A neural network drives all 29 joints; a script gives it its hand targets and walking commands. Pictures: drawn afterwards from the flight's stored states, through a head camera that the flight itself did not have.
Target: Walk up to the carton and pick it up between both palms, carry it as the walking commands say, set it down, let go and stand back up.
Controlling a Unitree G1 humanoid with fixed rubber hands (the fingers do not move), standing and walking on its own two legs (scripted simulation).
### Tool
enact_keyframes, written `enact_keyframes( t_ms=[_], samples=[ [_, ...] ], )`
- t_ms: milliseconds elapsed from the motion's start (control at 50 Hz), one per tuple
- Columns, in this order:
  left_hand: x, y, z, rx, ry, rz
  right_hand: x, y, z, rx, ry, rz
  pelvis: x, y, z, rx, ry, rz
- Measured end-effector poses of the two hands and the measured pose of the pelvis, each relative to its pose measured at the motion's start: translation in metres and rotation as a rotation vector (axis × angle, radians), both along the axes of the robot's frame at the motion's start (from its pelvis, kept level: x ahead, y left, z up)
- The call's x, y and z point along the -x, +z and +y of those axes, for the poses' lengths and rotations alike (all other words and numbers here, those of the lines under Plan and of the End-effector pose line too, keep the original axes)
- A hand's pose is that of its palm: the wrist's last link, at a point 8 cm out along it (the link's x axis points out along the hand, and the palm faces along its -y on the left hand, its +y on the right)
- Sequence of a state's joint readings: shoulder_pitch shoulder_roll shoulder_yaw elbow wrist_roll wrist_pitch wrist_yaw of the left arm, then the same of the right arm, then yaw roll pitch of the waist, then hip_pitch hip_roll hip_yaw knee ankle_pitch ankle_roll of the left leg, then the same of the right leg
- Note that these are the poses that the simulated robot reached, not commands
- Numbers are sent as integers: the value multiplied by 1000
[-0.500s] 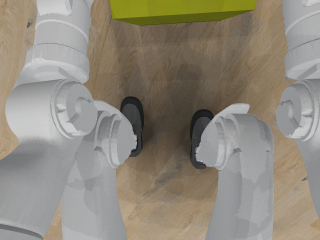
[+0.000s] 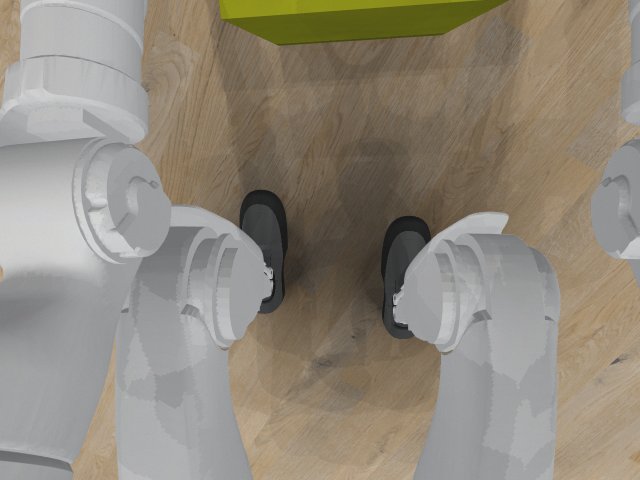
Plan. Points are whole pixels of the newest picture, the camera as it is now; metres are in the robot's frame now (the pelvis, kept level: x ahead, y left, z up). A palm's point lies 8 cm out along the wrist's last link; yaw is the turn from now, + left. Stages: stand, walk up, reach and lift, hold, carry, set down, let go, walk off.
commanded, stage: set down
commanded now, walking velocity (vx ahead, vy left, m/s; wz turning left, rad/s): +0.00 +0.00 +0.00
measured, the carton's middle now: out of the picture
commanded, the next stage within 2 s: let go in 1.14 s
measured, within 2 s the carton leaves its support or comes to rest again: neither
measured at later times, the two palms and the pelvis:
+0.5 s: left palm out of the picture +0.60 +0.17 -0.01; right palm out of the picture +0.61 -0.19 +0.00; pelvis -0.01 +0.00 +0.07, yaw -1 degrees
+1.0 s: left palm out of the picture +0.59 +0.18 +0.14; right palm out of the picture +0.60 -0.20 +0.16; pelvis -0.01 +0.00 +0.20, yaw -1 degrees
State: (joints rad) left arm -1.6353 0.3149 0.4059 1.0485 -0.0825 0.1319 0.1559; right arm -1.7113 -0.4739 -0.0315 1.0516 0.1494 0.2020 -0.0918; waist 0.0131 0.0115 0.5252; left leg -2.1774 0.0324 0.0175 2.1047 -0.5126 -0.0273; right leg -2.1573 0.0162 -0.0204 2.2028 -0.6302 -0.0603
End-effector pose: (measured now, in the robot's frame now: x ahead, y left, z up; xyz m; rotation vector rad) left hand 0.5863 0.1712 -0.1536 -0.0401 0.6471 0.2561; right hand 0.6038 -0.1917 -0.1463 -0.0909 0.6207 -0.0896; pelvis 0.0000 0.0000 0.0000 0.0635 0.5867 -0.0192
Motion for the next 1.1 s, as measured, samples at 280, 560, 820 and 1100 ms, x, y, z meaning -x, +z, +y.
enact_keyframes(
  t_ms=[280,560,820,1100],
  samples=[
    [-9,91,-5,-1,2,-51,-2,92,1,13,-17,-38,9,21,3,14,-6,-102],
    [-10,162,0,0,6,-44,-3,164,-3,28,-1,-23,11,82,4,23,-2,-98],
    [0,238,10,-18,12,-42,-2,244,-5,28,21,-12,13,155,-1,20,0,-97],
    [-3,324,13,5,-12,-60,-2,329,-3,18,46,-10,13,226,1,31,-1,-122]
  ],
)
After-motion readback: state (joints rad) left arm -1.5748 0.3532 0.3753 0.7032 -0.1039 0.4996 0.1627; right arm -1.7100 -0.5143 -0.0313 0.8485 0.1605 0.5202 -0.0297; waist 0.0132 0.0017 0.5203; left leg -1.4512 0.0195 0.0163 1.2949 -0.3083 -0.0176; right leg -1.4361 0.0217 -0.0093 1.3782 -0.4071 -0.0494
